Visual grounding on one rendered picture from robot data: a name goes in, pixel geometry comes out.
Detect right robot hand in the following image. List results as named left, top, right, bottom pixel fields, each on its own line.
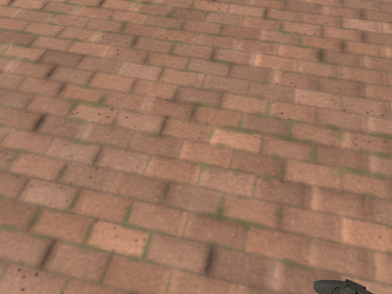
left=314, top=279, right=373, bottom=294

